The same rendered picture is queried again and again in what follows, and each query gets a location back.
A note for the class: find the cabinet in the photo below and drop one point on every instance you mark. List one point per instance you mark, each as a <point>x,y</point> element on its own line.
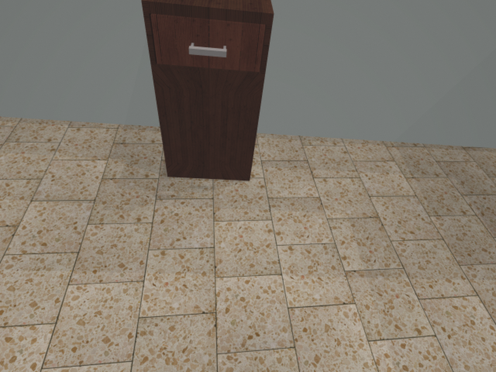
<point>208,116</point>

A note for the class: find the handle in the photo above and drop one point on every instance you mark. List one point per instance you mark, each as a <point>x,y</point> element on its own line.
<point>207,51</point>

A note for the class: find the drawer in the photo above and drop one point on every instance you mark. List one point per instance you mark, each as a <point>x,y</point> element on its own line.
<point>173,35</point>

